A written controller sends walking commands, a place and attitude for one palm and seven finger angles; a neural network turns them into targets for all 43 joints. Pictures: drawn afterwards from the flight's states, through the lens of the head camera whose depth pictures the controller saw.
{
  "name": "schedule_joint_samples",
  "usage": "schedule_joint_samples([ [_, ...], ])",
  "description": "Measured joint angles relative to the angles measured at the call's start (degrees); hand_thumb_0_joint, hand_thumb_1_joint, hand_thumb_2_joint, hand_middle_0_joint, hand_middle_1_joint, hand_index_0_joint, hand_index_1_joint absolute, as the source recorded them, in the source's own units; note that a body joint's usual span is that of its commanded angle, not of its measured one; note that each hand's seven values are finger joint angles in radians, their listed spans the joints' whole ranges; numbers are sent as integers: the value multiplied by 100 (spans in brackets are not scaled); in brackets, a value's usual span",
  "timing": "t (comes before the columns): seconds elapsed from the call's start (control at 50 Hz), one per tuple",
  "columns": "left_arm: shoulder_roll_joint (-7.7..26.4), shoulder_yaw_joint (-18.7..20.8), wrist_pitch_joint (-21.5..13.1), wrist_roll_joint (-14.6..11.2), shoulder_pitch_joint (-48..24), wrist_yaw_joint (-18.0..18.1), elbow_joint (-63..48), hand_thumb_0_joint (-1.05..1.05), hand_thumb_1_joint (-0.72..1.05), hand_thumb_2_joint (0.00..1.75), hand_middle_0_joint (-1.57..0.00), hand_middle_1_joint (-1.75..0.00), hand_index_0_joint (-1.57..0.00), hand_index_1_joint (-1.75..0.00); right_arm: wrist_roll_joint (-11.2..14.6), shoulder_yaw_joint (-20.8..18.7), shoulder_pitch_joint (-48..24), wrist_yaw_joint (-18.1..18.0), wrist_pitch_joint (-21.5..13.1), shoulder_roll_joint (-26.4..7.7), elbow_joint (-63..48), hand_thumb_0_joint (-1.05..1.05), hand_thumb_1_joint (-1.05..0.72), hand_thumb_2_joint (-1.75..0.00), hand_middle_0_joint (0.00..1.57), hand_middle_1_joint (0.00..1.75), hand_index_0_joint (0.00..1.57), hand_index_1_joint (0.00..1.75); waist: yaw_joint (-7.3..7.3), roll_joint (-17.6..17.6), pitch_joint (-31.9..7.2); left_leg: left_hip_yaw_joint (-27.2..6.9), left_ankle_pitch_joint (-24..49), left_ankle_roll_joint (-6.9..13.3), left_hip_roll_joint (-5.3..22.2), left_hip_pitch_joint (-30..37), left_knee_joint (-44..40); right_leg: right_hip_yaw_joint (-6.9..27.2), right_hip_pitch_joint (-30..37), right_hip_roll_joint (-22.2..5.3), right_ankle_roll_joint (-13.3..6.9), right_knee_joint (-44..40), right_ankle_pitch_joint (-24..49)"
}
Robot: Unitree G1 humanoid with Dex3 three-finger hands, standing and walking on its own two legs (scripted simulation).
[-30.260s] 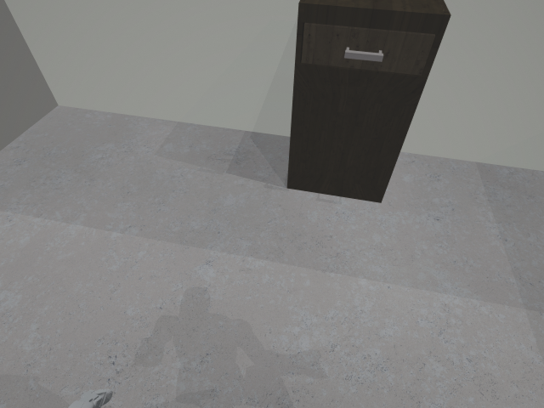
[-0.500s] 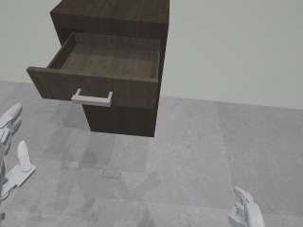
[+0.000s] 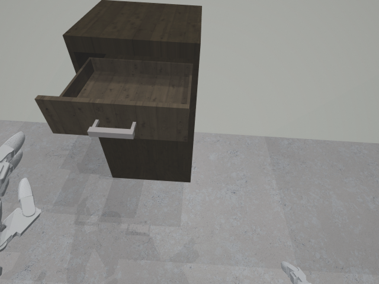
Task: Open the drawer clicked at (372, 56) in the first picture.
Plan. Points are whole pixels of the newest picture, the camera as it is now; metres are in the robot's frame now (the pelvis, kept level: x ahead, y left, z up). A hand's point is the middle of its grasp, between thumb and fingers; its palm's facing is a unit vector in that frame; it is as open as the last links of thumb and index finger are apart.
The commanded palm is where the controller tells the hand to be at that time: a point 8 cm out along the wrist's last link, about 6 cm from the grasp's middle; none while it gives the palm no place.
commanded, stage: let the arm hang, fingers relaxed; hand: left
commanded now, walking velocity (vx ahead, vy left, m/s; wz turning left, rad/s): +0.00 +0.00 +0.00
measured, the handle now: (113, 128) +0.55 +0.24 -0.01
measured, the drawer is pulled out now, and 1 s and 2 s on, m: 0.30 0.30 0.30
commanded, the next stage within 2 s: look to check the result in 1.16 s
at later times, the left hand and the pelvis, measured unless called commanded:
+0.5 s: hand out of the picture -0.02 +0.19 -0.17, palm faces +0.05 -0.98 -0.20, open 7.0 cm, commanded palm none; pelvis -0.03 +0.00 +0.01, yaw +2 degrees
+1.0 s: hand out of the picture -0.02 +0.19 -0.16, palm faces +0.02 -0.98 -0.19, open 7.3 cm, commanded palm none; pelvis -0.02 +0.02 +0.01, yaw +0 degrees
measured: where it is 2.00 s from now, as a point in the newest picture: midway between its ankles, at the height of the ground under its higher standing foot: outside the picture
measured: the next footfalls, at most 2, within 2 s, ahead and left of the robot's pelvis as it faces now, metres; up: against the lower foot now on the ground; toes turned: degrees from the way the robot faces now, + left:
none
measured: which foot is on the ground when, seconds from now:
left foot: down 0.00-1.00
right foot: down 0.00-1.00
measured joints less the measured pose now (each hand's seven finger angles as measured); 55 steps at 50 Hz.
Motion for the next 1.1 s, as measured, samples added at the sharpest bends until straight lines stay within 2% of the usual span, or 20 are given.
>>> schedule_joint_samples([
  [0.06, 12, 97, -190, -62, -172, -14, 69, 2, 89, 89, -21, -30, -21, -30, 18, -30, -156, 23, -19, -70, 80, 1, -90, -90, 20, 30, 21, 30, -22, 141, 142, -93, -3, -57, 95, -24, 7, -98, 71, 96, -196, -142, -34],
  [0.08, 52, -8, -274, 39, -399, -108, 377, 2, 89, 89, -21, -30, -21, -30, 27, -103, -229, 123, -94, -125, 186, 1, -90, -90, 20, 30, 21, 30, -10, 198, 151, -115, 33, -43, 82, -171, 144, -143, 15, 73, -212, -132, -31],
  [0.1, 82, -231, -210, 144, -751, -281, 913, 1, 90, 89, -20, -30, -21, -30, 27, -182, -318, 226, -96, -214, 327, 1, -90, -90, 20, 30, 20, 30, 38, 269, 155, -113, 71, -31, 54, -321, 328, -179, -57, 30, -215, -65, -46],
  [0.14, -36, -742, 214, 253, -1401, -601, 2269, 1, 90, 90, -20, -30, -20, -30, 19, -263, -501, 344, 73, -412, 586, 1, -90, -90, 20, 30, 20, 30, 78, 452, 124, -94, 55, -5, 16, -491, 564, -233, -175, -38, -199, 115, -119],
  [0.18, -298, -1148, 675, 291, -1875, -780, 3725, 0, 90, 90, -20, -30, -20, -30, -3, -305, -607, 394, 274, -510, 766, 1, -91, -90, 20, 30, 20, 30, 44, 571, 84, -103, -88, 33, -14, -502, 608, -274, -263, -89, -176, 327, -231],
  [0.24, -693, -1535, 1172, 303, -2208, -871, 5557, 1, 91, 89, -19, -30, -20, -30, -70, -263, -633, 397, 494, -410, 947, 1, -91, -90, 20, 30, 20, 30, -4, 418, 182, -67, -158, 47, -72, -364, 539, -239, -252, -154, -149, 512, -333],
  [0.3, -1020, -1820, 1404, 270, -2166, -910, 6839, 1, 91, 89, -19, -30, -20, -30, -115, -149, -519, 378, 587, -202, 1096, 1, -91, -90, 20, 30, 20, 30, 2, 136, 352, 6, -54, 42, -46, -170, 361, -168, -99, -117, -143, 363, -230],
  [0.34, -1212, -1982, 1445, 237, -2064, -942, 7477, 1, 91, 89, -19, -30, -20, -30, -117, -78, -423, 346, 620, -84, 1243, 1, -91, -90, 20, 30, 20, 30, 37, 12, 469, 20, 24, 34, 10, -67, 219, -158, 35, -53, -154, 133, -87],
  [0.36, -1278, -1923, 1408, 177, -2028, -885, 7699, 1, 93, 89, -20, -30, -20, -30, -109, -56, -367, 328, 639, -22, 1326, 1, -91, -90, 20, 30, 20, 30, 68, -38, 523, 10, 70, 27, 38, -39, 153, -171, 95, -22, -159, 2, -8],
  [0.44, -1085, -1835, 1274, 173, -1980, -867, 8357, -2, 100, 89, -20, -30, -21, -30, -96, -11, -153, 277, 716, 155, 1712, 1, -91, -90, 20, 30, 20, 30, 250, -100, 640, -29, 264, 3, 110, 44, -109, -213, 294, 61, -182, -491, 299],
  [0.52, -1011, -1858, 1244, 181, -1837, -902, 8925, -1, 98, 89, -20, -30, -20, -30, -88, -59, 18, 240, 763, 180, 1998, 1, -91, -90, 20, 30, 20, 30, 297, 81, 610, 1, 365, 37, 113, 111, -272, -182, 413, 75, -152, -786, 484],
  [0.7, -1082, -1872, 1176, 168, -1735, -854, 9610, 0, 93, 89, -20, -30, -20, -30, -76, -101, 257, 199, 713, 252, 2445, 0, -91, -90, 20, 30, 20, 30, 242, 356, 493, 139, 490, 143, 4, 249, -523, -39, 459, -20, -52, -907, 577],
  [0.96, -1431, -1918, 1054, 167, -2148, -819, 9734, 1, 91, 89, -20, -30, -20, -30, -61, -88, 348, 160, 595, 485, 2788, 0, -91, -90, 20, 30, 20, 30, 162, 258, 411, 230, 525, 182, -76, 390, -669, 60, 460, -91, -8, -802, 506],
  [1.1, -1427, -1895, 1043, 172, -2206, -796, 9774, 1, 93, 89, -20, -30, -20, -30, -65, -118, 291, 137, 571, 526, 2780, 0, -91, -90, 20, 30, 20, 30, 145, 224, 438, 240, 492, 164, -48, 410, -663, 69, 478, -62, -23, -804, 485],
])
